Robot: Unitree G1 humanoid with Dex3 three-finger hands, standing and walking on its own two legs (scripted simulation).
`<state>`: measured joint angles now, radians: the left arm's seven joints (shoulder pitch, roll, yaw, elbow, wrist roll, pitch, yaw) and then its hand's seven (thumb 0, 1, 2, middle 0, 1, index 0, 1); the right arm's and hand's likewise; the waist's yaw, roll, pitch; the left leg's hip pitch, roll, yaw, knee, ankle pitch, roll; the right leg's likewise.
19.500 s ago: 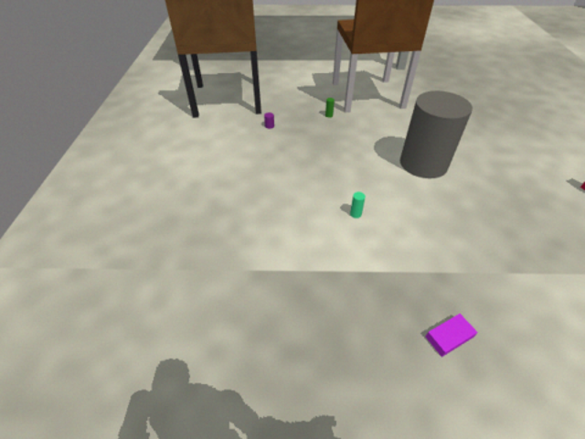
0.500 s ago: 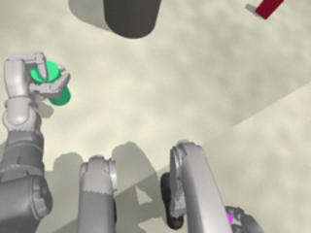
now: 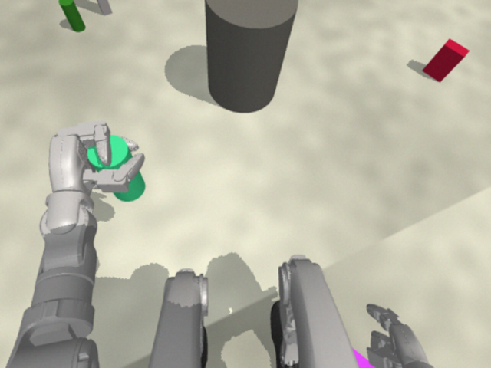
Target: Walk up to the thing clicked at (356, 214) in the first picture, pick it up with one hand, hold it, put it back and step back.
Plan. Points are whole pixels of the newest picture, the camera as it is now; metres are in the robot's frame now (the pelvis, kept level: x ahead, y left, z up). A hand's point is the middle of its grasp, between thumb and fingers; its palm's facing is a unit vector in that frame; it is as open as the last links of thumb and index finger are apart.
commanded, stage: lift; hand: left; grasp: from the side
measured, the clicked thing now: (119, 171) +0.44 +0.20 -0.04
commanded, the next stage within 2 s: hold in 1.28 s
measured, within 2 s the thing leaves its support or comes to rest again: neither
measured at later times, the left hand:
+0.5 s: hand (73, 102) +0.42 +0.18 +0.18, palm faces +0.07 -1.00 -0.04, open 4.9 cm
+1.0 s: hand (44, 42) +0.42 +0.17 +0.25, palm faces +0.09 -1.00 -0.03, open 4.9 cm
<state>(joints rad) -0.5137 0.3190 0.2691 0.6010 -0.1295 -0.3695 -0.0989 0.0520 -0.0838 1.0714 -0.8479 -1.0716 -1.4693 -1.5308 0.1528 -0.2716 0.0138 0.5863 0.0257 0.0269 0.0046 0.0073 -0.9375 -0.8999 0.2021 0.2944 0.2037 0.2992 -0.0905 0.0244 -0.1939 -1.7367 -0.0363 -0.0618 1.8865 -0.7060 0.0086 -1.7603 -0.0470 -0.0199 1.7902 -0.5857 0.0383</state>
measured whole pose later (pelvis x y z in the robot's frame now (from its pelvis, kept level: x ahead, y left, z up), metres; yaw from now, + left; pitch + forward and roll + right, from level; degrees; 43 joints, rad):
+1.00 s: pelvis +0.07 +0.00 +0.20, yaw +0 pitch +13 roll -2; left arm -0.18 0.21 0.14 0.39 -0.15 -0.29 -0.04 0.05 -0.08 1.07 -0.84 -1.09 -1.42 -1.47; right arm 0.23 -0.22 0.00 0.64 0.02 -0.04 -0.03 0.01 -0.92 -0.89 0.20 0.29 0.20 0.30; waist -0.03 0.01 -0.09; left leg -0.76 0.01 -0.04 1.06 -0.53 0.00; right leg -0.80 -0.02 -0.02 0.99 -0.43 0.03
